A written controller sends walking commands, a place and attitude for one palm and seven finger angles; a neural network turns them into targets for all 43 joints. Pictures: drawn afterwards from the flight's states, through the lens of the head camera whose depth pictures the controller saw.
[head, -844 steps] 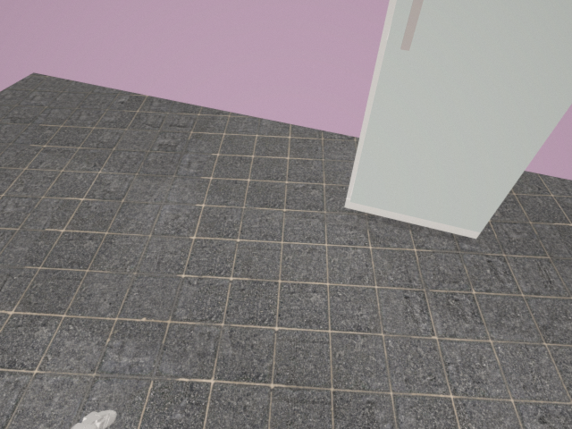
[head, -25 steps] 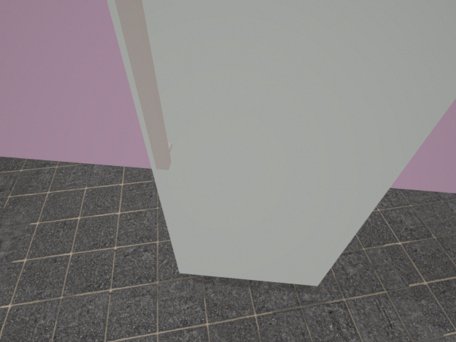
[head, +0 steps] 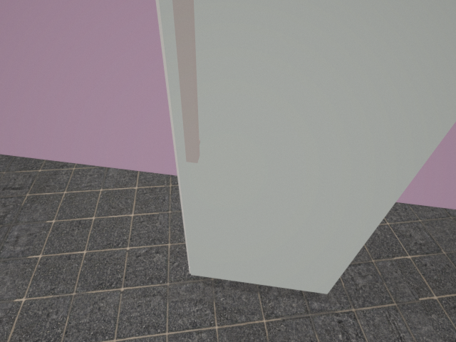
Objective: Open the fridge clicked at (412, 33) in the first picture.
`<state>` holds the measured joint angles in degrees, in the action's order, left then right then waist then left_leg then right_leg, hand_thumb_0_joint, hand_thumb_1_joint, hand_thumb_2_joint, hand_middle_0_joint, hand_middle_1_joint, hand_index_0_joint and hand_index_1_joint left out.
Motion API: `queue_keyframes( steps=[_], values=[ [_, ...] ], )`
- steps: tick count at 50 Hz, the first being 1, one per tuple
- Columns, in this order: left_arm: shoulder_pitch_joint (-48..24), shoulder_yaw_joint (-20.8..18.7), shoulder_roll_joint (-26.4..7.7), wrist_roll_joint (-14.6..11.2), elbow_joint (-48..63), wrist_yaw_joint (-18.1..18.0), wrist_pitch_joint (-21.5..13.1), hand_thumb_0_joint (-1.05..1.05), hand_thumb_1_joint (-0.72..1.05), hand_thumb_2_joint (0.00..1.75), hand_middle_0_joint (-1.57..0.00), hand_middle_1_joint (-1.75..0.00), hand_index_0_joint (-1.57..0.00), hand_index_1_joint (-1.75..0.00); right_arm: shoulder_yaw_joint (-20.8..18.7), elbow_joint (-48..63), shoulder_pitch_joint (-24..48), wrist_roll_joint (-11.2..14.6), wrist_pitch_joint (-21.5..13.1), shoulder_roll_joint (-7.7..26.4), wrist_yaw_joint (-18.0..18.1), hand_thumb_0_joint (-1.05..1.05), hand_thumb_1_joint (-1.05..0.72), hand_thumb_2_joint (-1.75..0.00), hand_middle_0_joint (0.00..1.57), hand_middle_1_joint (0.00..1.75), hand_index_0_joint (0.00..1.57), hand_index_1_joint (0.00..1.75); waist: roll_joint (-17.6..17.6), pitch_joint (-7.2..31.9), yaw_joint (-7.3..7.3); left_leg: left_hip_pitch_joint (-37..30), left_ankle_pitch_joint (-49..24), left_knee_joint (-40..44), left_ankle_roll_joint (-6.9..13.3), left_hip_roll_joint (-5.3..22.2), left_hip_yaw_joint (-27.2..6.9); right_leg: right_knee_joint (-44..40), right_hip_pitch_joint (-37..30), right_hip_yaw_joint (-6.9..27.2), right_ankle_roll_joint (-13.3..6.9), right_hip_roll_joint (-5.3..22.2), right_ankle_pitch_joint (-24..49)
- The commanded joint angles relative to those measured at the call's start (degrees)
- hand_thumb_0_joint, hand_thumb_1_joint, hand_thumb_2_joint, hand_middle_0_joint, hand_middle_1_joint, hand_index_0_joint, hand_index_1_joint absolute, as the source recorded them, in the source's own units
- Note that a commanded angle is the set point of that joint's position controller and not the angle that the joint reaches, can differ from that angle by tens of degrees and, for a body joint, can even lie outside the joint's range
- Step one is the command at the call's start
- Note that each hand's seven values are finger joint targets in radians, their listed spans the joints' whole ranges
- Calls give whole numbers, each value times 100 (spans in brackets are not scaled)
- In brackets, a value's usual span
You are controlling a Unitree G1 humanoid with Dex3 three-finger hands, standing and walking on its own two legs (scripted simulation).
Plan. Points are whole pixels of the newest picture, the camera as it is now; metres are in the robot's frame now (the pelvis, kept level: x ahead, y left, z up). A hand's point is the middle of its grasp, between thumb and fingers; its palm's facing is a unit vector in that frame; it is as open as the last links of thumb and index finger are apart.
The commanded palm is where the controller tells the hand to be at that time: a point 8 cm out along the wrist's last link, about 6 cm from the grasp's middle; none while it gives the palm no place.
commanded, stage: look again from close up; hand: left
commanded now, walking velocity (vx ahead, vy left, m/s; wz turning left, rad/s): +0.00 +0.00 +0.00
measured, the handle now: (191, 72) +0.50 +0.12 +0.25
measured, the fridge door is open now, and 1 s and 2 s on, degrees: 0 0 0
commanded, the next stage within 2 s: shuffle to correct the standing spot in 1.70 s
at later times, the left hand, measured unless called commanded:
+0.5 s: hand out of the picture -0.10 +0.22 -0.17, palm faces +0.03 -0.97 -0.22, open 7.4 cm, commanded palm none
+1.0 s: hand out of the picture -0.12 +0.20 -0.19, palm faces +0.07 -0.98 -0.16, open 7.4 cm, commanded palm none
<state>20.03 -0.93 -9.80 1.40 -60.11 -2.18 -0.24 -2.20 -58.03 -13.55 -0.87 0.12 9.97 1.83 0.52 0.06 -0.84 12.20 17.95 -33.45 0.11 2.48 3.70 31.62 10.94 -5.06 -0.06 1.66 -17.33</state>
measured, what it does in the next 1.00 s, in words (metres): walks backwards: left foot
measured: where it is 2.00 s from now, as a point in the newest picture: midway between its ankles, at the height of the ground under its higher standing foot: outside the picture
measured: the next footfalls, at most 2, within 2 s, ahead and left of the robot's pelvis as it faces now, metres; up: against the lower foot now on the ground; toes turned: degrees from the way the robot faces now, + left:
left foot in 0.98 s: -0.04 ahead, +0.13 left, +0.00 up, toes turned +2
right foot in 1.20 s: -0.08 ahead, -0.09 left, +0.00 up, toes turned -3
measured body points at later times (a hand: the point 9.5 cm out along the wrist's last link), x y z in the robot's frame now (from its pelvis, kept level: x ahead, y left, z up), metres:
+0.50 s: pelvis -0.07 +0.03 +0.00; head -0.08 +0.04 +0.45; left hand -0.10 +0.27 -0.15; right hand -0.07 -0.20 -0.15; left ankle +0.00 +0.11 -0.73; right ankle +0.00 -0.12 -0.73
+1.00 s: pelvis -0.11 +0.04 -0.01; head -0.13 +0.05 +0.44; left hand -0.13 +0.26 -0.18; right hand -0.10 -0.19 -0.16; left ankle -0.08 +0.13 -0.74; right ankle +0.00 -0.11 -0.73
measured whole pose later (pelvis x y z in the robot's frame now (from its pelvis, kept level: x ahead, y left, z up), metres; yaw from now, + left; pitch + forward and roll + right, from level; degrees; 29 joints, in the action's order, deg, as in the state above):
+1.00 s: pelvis -0.11 +0.04 -0.01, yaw +0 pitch -3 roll -1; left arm 21.2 -2.8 -7.6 1.5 -60.0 -1.8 2.9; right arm -3.3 -58.3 -18.3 -0.7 0.7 8.3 0.8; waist 0.6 0.3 1.2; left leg 17.5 19.3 -37.6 1.7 -0.3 2.4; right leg 34.4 23.0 -0.8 1.1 2.8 -11.6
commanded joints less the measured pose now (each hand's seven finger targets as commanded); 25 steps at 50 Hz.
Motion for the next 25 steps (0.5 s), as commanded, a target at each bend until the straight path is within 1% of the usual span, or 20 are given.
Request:
queue_keyframes(
  steps=[1,2,3,4,5,6,8,9,10,11,13,15,16,17,19,21,22,23,24,25],
  values=[
    [146,-71,-696,22,405,-58,-60,0,90,90,-20,-30,-20,-30,-93,314,-183,-8,-160,728,-4,0,-90,-90,20,30,20,30,-583,-564,16,411,-1079,993,281,526,-587,-706,283,473,-115,316,636],
    [173,-71,-718,19,389,-53,-48,0,90,90,-20,-30,-20,-30,-87,355,-167,-6,-157,724,-11,0,-90,-90,20,30,20,30,-509,-546,30,466,-678,1073,257,497,-584,-729,294,490,-102,324,477],
    [134,-74,-757,16,411,-39,-36,0,90,90,-20,-30,-20,-30,-90,395,-162,-8,-149,762,-19,0,-90,-90,20,30,20,30,-534,-606,45,586,-176,1224,249,477,-652,-755,336,492,-95,321,275],
    [101,-75,-764,20,428,-29,-23,0,90,90,-20,-30,-20,-30,-94,431,-159,-17,-135,799,-27,0,-90,-90,20,30,20,30,-476,-715,56,731,356,1406,244,493,-729,-768,387,462,-84,297,101],
    [84,-77,-782,31,451,-18,-16,0,90,90,-20,-30,-20,-30,-110,464,-153,-22,-126,851,-39,0,-90,-90,20,30,20,30,-508,-781,51,859,724,1567,249,510,-804,-747,401,429,-73,277,21],
    [113,-63,-750,41,463,-11,-9,0,90,90,-20,-30,-20,-30,-105,482,-156,-29,-124,852,-49,0,-90,-90,20,30,20,30,-522,-770,21,939,925,1702,277,540,-862,-737,307,398,-63,258,2],
    [157,-75,-753,49,474,5,10,0,90,90,-20,-30,-20,-30,-123,525,-168,-32,-108,932,-63,0,-90,-90,20,30,20,30,-482,-699,32,1054,1314,1907,284,598,-973,-618,273,315,-23,227,-53],
    [180,-80,-743,52,475,13,26,0,90,90,-20,-30,-20,-30,-140,539,-143,-36,-98,978,-65,0,-90,-90,20,30,20,30,-585,-716,10,1140,1516,2019,293,636,-1027,-556,247,262,0,209,-82],
    [260,-83,-722,58,459,21,41,0,90,90,-20,-30,-20,-30,-153,556,-118,-32,-80,992,-72,0,-90,-90,20,30,20,30,-603,-685,-8,1225,1718,2110,308,676,-1073,-479,201,218,21,183,-124],
    [308,-71,-664,66,454,24,54,0,90,90,-20,-30,-20,-30,-134,557,-155,-38,-69,951,-74,0,-90,-90,20,30,20,30,-613,-626,-34,1281,1775,2174,337,687,-1127,-414,104,203,18,166,-113],
    [434,-83,-624,71,432,35,73,0,90,90,-20,-30,-20,-30,-156,546,-140,-40,-41,966,-77,0,-90,-90,20,30,20,30,-515,-610,-58,1388,1880,2195,342,711,-1115,-325,73,180,34,147,-141],
    [488,-84,-618,67,416,39,70,0,90,90,-20,-30,-20,-30,-152,509,-180,-31,-24,954,-79,0,-90,-90,20,30,20,30,-322,-621,-45,1335,1811,2120,318,667,-1060,-423,133,231,22,166,-161],
    [522,-91,-618,64,427,36,53,0,90,90,-20,-30,-20,-30,-141,485,-254,-27,-27,900,-83,0,-90,-90,20,30,20,30,-201,-476,-48,1211,1642,2040,329,630,-1048,-517,109,282,-3,195,-145],
    [545,-90,-603,64,411,34,46,0,90,90,-20,-30,-20,-30,-140,443,-270,-26,-14,865,-90,0,-90,-90,20,30,20,30,-124,-482,-34,1156,1578,1921,303,574,-937,-630,199,350,-10,227,-262],
    [546,-93,-653,62,422,24,38,0,90,90,-20,-30,-20,-30,-131,385,-383,-24,15,797,-100,0,-90,-90,20,30,20,30,11,-630,21,1142,1529,1722,244,433,-809,-884,486,559,-49,302,-694],
    [529,-104,-715,57,429,8,21,0,90,90,-20,-30,-20,-30,-111,310,-546,-24,37,675,-113,0,-90,-90,20,30,20,30,291,-632,96,923,1268,1429,221,291,-699,-1178,834,825,-115,425,-1080],
    [473,-115,-719,48,435,7,23,0,90,90,-20,-30,-20,-30,-109,264,-651,-29,42,639,-112,0,-90,-90,20,30,20,30,334,-623,141,820,1198,1261,202,231,-636,-1268,1028,917,-142,479,-1297],
    [436,-129,-727,41,435,6,23,0,90,90,-20,-30,-20,-30,-111,210,-725,-31,39,603,-107,0,-90,-90,20,30,20,30,345,-596,187,675,1062,1143,196,200,-586,-1309,1198,972,-172,529,-1360],
    [404,-128,-736,27,428,6,14,0,90,90,-20,-30,-20,-30,-102,167,-782,-26,24,581,-101,0,-90,-90,20,30,20,30,223,-562,219,547,948,1096,199,204,-584,-1294,1288,992,-184,544,-1314],
    [394,-125,-722,17,415,10,2,0,90,90,-20,-30,-20,-30,-99,134,-814,-19,3,580,-94,0,-90,-90,20,30,20,30,97,-523,228,505,901,1150,207,243,-627,-1198,1271,950,-173,500,-1149]
  ],
)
